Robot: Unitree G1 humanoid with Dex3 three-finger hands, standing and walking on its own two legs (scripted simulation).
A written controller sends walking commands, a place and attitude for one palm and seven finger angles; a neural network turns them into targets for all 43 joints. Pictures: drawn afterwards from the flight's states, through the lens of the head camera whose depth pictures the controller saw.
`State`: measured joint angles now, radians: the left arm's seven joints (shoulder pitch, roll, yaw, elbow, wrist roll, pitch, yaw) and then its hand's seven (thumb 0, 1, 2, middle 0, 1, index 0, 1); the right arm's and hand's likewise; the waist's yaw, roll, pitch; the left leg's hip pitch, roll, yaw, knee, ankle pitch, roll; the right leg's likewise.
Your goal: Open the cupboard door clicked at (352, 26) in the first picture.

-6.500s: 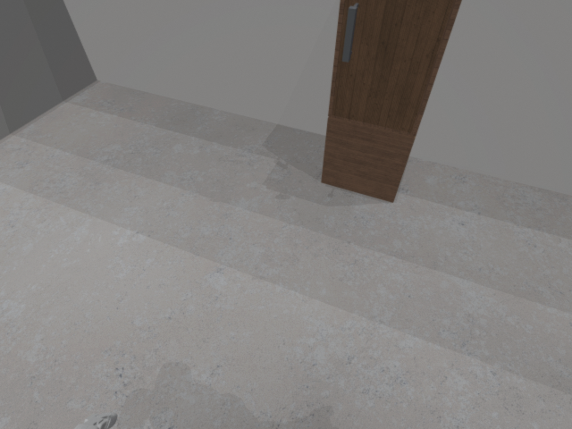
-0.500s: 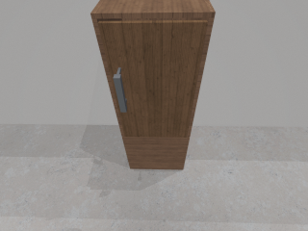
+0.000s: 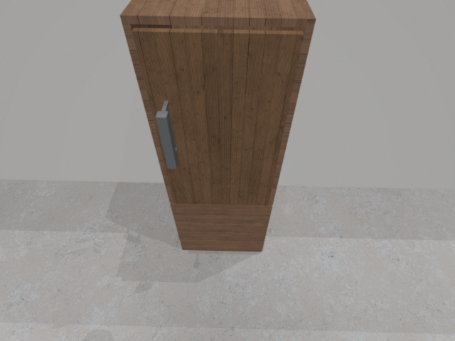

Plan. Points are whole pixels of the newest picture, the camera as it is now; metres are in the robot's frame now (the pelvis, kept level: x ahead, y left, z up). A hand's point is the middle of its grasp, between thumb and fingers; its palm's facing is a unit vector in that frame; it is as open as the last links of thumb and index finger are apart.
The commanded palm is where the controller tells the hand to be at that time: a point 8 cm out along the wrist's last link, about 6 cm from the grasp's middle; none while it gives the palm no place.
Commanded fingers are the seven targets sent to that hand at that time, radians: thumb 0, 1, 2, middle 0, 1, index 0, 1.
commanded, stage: come to a stop and stand still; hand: left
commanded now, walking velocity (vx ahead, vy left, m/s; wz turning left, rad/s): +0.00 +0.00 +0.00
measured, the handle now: (169, 136) +0.57 +0.19 +0.01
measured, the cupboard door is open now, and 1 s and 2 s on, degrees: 0 0 0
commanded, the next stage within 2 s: look again from close up in 0.96 s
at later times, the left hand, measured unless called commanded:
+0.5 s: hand out of the picture +0.04 +0.18 -0.17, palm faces +0.02 -0.97 -0.25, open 7.4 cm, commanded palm none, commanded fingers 0.00 0.90 0.90 -0.20 -0.30 -0.20 -0.30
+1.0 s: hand out of the picture -0.04 +0.22 -0.17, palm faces -0.01 -0.97 -0.23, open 7.4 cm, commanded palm none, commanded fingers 0.00 0.90 0.90 -0.20 -0.30 -0.20 -0.30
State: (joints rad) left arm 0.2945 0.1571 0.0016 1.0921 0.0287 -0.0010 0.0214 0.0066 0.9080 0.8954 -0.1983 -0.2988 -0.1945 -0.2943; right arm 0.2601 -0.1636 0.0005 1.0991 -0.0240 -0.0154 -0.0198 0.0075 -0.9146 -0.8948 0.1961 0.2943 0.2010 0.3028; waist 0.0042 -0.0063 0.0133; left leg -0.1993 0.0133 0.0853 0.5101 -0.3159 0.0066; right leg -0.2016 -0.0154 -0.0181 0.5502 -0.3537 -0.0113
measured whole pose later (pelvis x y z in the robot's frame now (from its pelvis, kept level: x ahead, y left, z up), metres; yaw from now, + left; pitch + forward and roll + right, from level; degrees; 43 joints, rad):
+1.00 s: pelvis -0.04 +0.03 +0.00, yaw -1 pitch +0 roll +0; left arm 0.33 0.19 -0.01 1.03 0.03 0.01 0.03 0.01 0.91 0.90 -0.20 -0.30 -0.19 -0.29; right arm 0.31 -0.19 0.00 1.04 -0.02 0.01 -0.01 0.01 -0.92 -0.89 0.20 0.29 0.20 0.30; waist 0.00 0.01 0.00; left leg -0.28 -0.03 0.07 0.48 -0.21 0.06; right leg -0.24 -0.03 0.01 0.50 -0.27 0.02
